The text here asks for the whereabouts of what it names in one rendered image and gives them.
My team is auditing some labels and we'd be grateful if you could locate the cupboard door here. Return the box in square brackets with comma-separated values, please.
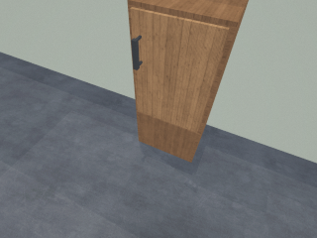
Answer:
[130, 7, 230, 133]

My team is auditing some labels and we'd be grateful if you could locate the handle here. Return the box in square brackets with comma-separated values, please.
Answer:
[131, 35, 143, 70]

